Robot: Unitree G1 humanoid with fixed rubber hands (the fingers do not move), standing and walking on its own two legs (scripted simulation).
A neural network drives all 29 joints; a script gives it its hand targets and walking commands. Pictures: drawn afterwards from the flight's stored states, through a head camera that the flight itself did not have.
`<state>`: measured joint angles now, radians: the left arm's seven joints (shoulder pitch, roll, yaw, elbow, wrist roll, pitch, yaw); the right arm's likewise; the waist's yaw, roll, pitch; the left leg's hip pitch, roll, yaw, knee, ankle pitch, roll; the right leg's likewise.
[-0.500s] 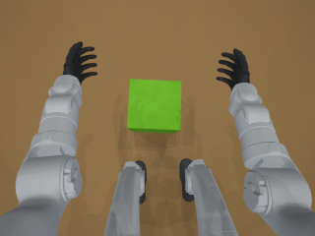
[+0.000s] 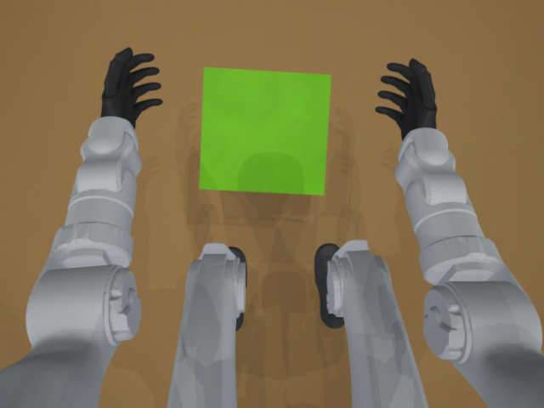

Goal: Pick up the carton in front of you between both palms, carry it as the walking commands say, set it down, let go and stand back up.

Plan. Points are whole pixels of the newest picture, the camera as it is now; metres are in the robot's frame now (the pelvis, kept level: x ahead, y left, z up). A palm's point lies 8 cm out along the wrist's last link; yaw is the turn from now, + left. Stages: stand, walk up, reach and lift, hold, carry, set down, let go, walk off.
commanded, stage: reach and lift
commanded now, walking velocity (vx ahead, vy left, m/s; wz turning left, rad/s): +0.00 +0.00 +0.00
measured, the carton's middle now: (264, 141) +0.46 +0.04 -0.40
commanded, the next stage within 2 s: none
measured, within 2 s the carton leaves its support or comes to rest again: leaves its support in 1.26 s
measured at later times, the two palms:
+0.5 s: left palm (169, 131) +0.47 +0.22 -0.34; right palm (376, 132) +0.47 -0.17 -0.32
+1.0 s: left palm (184, 127) +0.48 +0.19 -0.33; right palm (353, 129) +0.48 -0.12 -0.32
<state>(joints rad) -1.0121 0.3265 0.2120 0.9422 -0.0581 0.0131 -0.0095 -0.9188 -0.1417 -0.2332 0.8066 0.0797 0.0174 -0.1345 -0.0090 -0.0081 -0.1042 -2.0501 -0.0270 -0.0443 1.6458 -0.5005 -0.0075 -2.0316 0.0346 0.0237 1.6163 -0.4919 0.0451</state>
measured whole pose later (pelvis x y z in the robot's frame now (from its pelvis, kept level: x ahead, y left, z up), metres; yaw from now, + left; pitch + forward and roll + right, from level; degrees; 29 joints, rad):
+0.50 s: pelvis -0.04 +0.00 -0.15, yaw -1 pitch +38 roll -3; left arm -1.35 0.45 0.03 1.16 -0.23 -0.01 0.05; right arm -1.31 -0.28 -0.08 1.08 0.29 0.01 -0.16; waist -0.01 -0.05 0.31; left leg -2.30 -0.01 -0.04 2.16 -0.53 -0.01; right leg -2.28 0.07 0.02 2.13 -0.51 0.07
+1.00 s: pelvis -0.04 +0.00 -0.14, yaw -1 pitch +39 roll -3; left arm -1.39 0.37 -0.04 1.22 -0.22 -0.04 0.08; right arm -1.34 -0.19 -0.06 1.13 0.27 -0.03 -0.18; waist 0.00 -0.06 0.27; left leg -2.30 -0.01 -0.04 2.15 -0.54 -0.01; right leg -2.28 0.08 0.02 2.11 -0.52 0.08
